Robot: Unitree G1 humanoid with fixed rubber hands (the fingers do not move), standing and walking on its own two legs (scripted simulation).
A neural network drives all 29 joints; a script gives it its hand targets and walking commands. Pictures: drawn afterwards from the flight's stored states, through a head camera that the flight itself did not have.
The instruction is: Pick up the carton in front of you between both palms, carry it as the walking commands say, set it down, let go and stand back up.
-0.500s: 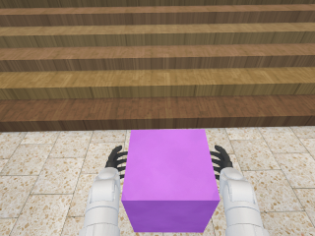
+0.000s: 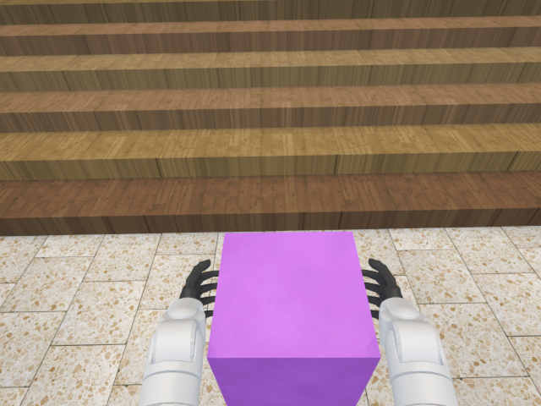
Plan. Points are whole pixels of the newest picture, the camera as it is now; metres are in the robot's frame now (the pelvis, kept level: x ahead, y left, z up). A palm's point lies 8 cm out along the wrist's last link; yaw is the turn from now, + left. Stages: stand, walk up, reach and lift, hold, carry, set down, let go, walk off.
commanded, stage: reach and lift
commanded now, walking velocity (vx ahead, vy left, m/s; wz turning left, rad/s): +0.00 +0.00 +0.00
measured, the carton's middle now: (289, 325) +0.30 +0.00 -0.04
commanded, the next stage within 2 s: hold in 0.18 s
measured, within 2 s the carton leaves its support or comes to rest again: neither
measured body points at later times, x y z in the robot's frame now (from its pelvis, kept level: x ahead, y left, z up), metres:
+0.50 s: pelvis -0.01 +0.00 +0.00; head -0.06 +0.00 +0.45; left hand +0.28 +0.15 +0.04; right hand +0.28 -0.15 +0.04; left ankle +0.02 +0.13 -0.75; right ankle +0.00 -0.13 -0.75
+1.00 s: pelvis +0.00 +0.00 +0.00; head -0.04 -0.01 +0.44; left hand +0.31 +0.15 +0.06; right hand +0.30 -0.16 +0.06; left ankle +0.01 +0.13 -0.74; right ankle +0.00 -0.13 -0.74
